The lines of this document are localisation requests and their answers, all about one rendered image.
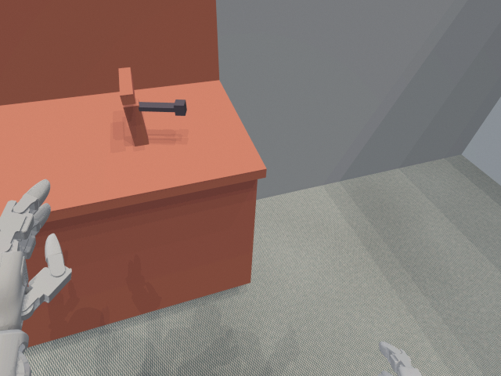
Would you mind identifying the tap lever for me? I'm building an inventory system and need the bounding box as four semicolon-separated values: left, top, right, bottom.
139;99;187;116

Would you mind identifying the counter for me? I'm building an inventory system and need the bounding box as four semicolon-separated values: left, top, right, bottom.
0;0;267;347

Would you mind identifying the left robot forearm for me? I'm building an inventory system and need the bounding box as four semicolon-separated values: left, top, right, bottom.
0;329;31;376

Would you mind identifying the robot left hand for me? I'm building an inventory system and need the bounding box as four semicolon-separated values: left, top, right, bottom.
0;179;72;331

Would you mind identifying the robot right hand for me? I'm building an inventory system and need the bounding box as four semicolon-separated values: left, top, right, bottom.
378;342;422;376

